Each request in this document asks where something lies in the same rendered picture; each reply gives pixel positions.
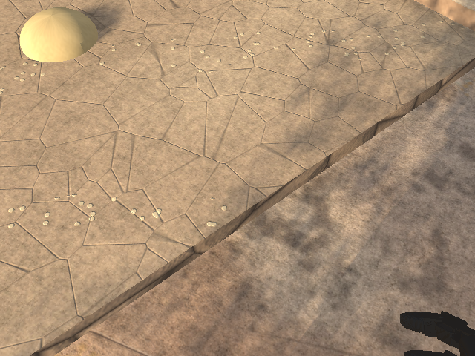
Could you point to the right robot hand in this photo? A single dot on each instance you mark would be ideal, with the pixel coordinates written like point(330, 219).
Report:
point(446, 327)

